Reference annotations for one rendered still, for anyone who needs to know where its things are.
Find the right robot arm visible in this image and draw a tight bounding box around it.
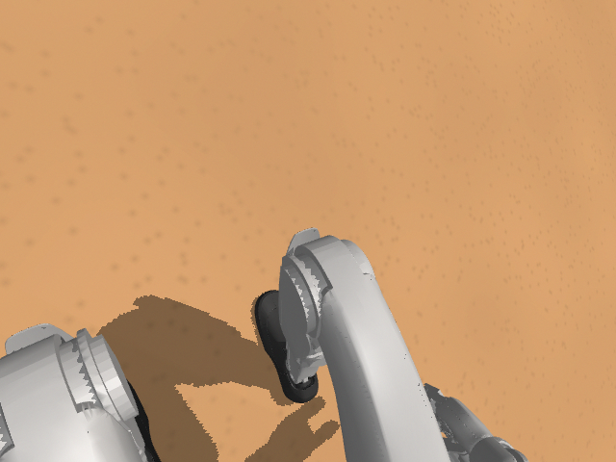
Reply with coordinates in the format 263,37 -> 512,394
469,437 -> 529,462

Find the right robot foot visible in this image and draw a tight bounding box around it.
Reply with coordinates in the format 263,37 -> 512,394
255,290 -> 319,403

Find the left robot foot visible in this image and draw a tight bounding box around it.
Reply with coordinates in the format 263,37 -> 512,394
126,379 -> 161,462

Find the right robot hand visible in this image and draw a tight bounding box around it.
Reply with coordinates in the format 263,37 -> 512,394
424,383 -> 494,462

